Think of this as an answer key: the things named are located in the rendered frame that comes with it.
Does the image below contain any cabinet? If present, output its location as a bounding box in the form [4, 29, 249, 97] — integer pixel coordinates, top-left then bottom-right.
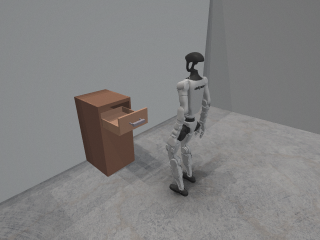
[74, 89, 135, 177]

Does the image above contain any robot right shin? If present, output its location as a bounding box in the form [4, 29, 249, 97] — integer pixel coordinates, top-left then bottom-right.
[180, 145, 193, 177]

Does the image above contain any robot left upper arm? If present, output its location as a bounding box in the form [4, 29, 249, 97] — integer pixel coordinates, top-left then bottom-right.
[176, 80, 189, 115]

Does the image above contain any robot right hand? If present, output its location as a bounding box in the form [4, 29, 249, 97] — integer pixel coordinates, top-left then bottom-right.
[194, 122, 206, 138]

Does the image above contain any drawer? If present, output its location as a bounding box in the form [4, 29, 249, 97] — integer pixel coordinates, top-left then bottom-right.
[100, 106, 148, 136]

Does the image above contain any robot left hand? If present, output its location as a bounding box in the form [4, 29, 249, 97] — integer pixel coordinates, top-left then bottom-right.
[165, 136, 178, 155]

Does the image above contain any handle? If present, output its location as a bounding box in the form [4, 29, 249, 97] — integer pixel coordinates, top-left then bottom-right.
[129, 118, 146, 127]

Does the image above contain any robot torso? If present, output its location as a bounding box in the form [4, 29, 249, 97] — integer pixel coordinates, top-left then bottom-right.
[180, 76, 205, 134]

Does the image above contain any robot left forearm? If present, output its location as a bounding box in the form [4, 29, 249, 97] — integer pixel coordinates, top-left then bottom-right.
[171, 107, 186, 138]

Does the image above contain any robot right upper arm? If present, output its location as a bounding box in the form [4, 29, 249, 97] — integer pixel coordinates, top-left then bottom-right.
[201, 76, 211, 106]

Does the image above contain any robot right forearm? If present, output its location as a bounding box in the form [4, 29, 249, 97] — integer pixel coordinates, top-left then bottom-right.
[199, 103, 211, 124]

